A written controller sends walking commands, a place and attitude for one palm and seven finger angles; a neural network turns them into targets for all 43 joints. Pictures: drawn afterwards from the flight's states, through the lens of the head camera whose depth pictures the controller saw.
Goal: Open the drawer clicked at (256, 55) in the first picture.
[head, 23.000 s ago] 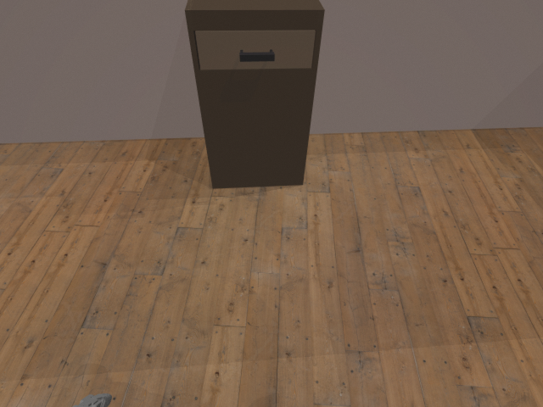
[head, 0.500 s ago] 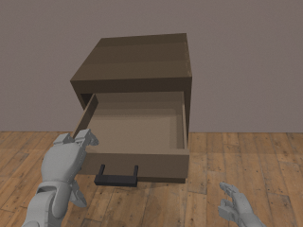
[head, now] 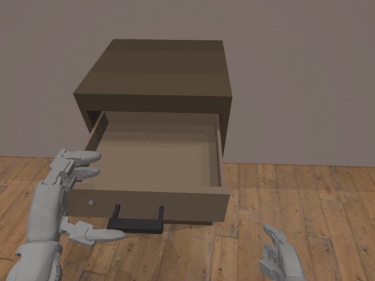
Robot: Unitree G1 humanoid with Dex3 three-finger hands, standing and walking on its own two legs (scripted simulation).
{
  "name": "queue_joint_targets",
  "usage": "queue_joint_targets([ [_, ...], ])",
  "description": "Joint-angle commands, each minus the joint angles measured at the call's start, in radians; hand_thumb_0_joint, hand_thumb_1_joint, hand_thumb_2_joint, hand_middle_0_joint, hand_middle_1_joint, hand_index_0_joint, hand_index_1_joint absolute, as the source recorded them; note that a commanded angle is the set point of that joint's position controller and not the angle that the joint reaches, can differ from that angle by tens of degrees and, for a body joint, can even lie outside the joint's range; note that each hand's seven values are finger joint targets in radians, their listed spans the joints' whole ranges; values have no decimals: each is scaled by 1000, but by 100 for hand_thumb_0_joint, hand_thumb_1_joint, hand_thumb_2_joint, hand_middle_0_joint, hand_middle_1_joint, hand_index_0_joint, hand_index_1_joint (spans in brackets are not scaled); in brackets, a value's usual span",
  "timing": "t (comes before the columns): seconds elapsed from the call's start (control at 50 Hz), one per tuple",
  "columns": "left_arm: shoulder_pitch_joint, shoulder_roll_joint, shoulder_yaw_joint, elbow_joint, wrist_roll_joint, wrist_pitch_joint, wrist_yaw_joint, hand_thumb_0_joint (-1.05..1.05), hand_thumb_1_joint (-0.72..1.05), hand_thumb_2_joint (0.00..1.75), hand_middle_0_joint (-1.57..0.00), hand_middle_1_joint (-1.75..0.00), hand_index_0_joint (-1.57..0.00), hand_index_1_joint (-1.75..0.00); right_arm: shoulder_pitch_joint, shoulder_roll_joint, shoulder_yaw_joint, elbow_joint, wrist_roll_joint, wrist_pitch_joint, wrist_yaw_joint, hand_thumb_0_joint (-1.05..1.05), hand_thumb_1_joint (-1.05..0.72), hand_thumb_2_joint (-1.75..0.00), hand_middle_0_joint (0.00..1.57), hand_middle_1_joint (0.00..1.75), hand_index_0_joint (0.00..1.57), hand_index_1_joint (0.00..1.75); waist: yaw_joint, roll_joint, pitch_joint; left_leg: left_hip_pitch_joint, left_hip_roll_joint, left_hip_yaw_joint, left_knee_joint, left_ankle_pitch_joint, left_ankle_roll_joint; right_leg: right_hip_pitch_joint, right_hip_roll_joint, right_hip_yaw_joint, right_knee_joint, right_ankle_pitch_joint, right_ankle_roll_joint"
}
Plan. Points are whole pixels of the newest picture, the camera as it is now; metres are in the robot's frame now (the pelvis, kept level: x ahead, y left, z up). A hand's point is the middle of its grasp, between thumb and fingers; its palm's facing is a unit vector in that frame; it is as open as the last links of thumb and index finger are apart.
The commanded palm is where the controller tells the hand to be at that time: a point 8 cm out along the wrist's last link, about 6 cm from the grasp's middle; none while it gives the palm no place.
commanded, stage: draw the hand back to the body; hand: left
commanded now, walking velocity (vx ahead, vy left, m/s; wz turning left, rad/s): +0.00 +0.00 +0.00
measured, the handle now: (137, 217) +0.27 +0.16 -0.05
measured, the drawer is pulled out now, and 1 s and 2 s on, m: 0.30 0.30 0.30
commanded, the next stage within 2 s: step back with the hand held close in 0.76 s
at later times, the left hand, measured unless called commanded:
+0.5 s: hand (61, 195) +0.20 +0.24 +0.15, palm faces +0.39 -0.82 -0.43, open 9.1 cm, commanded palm +0.15 +0.28 +0.18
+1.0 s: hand (54, 190) +0.20 +0.24 +0.17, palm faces +0.39 -0.79 -0.47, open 7.4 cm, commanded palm +0.14 +0.28 +0.18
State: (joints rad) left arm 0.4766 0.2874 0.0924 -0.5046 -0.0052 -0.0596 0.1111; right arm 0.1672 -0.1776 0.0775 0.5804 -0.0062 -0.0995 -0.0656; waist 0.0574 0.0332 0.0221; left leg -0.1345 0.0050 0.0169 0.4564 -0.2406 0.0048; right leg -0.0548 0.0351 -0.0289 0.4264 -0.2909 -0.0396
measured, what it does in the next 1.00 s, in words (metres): stands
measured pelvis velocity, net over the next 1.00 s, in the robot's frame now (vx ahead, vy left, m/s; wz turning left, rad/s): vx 0.01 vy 0.00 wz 0.03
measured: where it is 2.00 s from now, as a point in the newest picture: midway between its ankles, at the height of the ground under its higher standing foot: outside the picture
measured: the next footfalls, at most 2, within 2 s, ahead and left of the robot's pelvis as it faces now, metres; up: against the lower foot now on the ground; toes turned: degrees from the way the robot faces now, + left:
right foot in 1.92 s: -0.21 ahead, -0.12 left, +0.00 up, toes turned +2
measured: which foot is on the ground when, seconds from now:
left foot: down 0.00-1.00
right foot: down 0.00-1.00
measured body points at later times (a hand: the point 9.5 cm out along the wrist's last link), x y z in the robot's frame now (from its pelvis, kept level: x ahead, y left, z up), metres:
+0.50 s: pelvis +0.02 +0.00 +0.00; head +0.01 -0.03 +0.45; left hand +0.17 +0.28 +0.18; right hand +0.23 -0.21 -0.08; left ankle +0.01 +0.12 -0.74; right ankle -0.03 -0.09 -0.74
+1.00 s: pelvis +0.01 +0.00 +0.00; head +0.02 -0.03 +0.45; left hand +0.17 +0.28 +0.19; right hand +0.21 -0.22 -0.09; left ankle +0.01 +0.12 -0.74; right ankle -0.03 -0.09 -0.74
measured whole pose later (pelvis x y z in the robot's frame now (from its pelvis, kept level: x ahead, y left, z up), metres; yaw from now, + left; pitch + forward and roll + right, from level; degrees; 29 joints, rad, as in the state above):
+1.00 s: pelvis +0.01 +0.00 +0.00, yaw +1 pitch +0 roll -1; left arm 0.55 0.37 0.35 -0.50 -0.06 -0.14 0.10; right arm 0.16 -0.23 0.02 0.59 0.02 -0.04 -0.06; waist 0.03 0.07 0.00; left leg -0.23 0.01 -0.01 0.50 -0.27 0.00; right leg -0.12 0.05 -0.06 0.41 -0.30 -0.04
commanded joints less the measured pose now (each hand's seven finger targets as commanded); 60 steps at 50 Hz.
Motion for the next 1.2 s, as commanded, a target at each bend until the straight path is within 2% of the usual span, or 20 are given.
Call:
queue_joint_targets([
  [0.0,-44,136,165,-199,-45,-88,25,0,-5,50,-27,-91,-27,-91,-143,-115,-56,-138,2,-74,-7,0,-90,-90,20,30,20,30,-3,67,-18,53,32,-23,-73,170,11,-102,-50,-2,-94,181,8],
  [0.06,-14,124,168,-176,-56,-92,10,0,6,54,-26,-84,-26,-84,-139,-127,-73,-139,8,-66,-2,0,-90,-90,20,30,20,30,-5,-22,-38,61,37,-15,-62,200,19,-97,-51,-5,-89,224,19],
  [0.16,31,163,210,-229,-55,-107,11,0,23,62,-25,-73,-25,-73,-141,-137,-90,-137,14,-68,-2,0,-90,-90,20,30,20,30,0,-17,-121,85,32,-7,-40,250,24,-73,-59,0,-76,288,23],
  [0.24,50,200,259,-246,-55,-110,24,0,37,68,-24,-64,-24,-64,-140,-134,-93,-128,18,-69,-11,0,-90,-90,20,30,20,30,1,-9,-127,81,31,-9,-31,268,21,-72,-61,-4,-70,316,23],
  [0.3,43,209,276,-241,-53,-106,28,0,48,72,-23,-57,-23,-57,-135,-133,-93,-120,24,-69,-14,0,-90,-90,20,30,20,30,-3,54,-111,82,30,-9,-26,281,15,-85,-62,-6,-67,319,23],
  [0.36,58,204,293,-190,-62,-98,29,0,58,76,-22,-50,-22,-50,-134,-133,-97,-114,24,-57,-17,0,-90,-90,20,30,20,30,-3,-9,-88,75,31,-9,-24,275,19,-98,-59,-11,-70,329,28],
  [0.54,43,193,277,-196,-64,-92,18,0,90,90,-20,-30,-20,-30,-140,-136,-99,-124,27,-43,-12,0,-90,-90,20,30,20,30,-7,-10,-116,90,32,-9,-16,312,23,-90,-64,-9,-57,376,33],
  [0.58,28,206,284,-208,-63,-91,19,0,90,90,-20,-30,-20,-30,-146,-139,-95,-122,24,-44,-12,0,-90,-90,20,30,20,30,-4,23,-113,90,27,-11,-15,311,22,-91,-63,-7,-63,370,29],
  [0.64,51,210,296,-194,-65,-86,23,0,90,90,-20,-30,-20,-30,-144,-131,-94,-124,23,-39,-14,0,-90,-90,20,30,20,30,-2,-18,-118,87,28,-10,-15,310,24,-85,-64,-8,-59,388,32],
  [0.72,50,214,306,-185,-66,-83,22,0,90,90,-20,-30,-20,-30,-145,-127,-92,-122,24,-32,-15,0,-90,-90,20,30,20,30,-1,-3,-114,80,25,-6,-9,309,22,-80,-68,-7,-59,409,33],
  [0.78,29,210,295,-212,-65,-83,20,0,90,90,-20,-30,-20,-30,-147,-131,-90,-124,26,-32,-11,0,-90,-90,20,30,20,30,-3,57,-107,80,26,-13,-11,311,18,-85,-65,-9,-60,380,27],
  [0.84,51,200,289,-190,-66,-81,20,0,90,90,-20,-30,-20,-30,-146,-128,-93,-128,27,-28,-10,0,-90,-90,20,30,20,30,-4,8,-98,79,30,-13,-13,295,20,-96,-64,-13,-61,366,32],
  [0.86,-126,379,467,-313,-67,-132,24,0,90,90,-20,-30,-20,-30,-89,-160,-98,-163,36,-14,-4,0,-90,-90,20,30,20,30,-37,-22,-28,6,40,-47,33,238,41,-176,-114,88,-115,437,29],
  [0.88,-128,382,474,-271,-64,-154,19,0,90,90,-20,-30,-20,-30,-89,-144,-95,-141,32,-8,-5,0,-90,-90,20,30,20,30,-46,-12,-27,-2,33,-53,51,190,35,-182,-148,106,-122,463,16],
  [0.92,43,241,362,-149,-57,-143,1,0,90,90,-20,-30,-20,-30,-109,-142,-98,-145,31,11,-5,0,-90,-90,20,30,20,30,-53,-89,-44,-1,33,-45,67,235,38,-177,-152,83,-98,514,26],
  [0.96,103,207,337,-136,-57,-142,-10,0,90,90,-20,-30,-20,-30,-112,-154,-106,-160,34,26,0,0,-90,-90,20,30,20,30,-53,-66,-103,4,43,-38,72,308,41,-148,-153,70,-66,541,35],
  [0.98,125,201,329,-155,-59,-149,-11,0,90,90,-20,-30,-20,-30,-117,-160,-110,-165,34,28,0,0,-90,-90,20,30,20,30,-52,-10,-131,13,48,-40,58,348,43,-139,-151,62,-52,531,35],
  [1.04,185,223,354,-204,-57,-149,-4,0,90,90,-20,-30,-20,-30,-117,-162,-121,-185,37,52,1,0,-90,-90,20,30,20,30,-48,-17,-176,-3,76,-59,45,429,43,-121,-131,47,-14,474,37],
  [1.12,208,271,402,-271,-60,-159,15,0,90,90,-20,-30,-20,-30,-123,-151,-127,-201,40,64,-11,0,-90,-90,20,30,20,30,-51,-53,-196,-44,86,-80,43,382,40,-132,-135,53,7,388,26],
  [1.18,203,313,435,-337,-64,-172,31,0,90,90,-20,-30,-20,-30,-121,-157,-131,-202,37,57,-20,0,-90,-90,20,30,20,30,-50,12,-200,-87,100,-113,18,347,42,-134,-125,55,29,314,20],
])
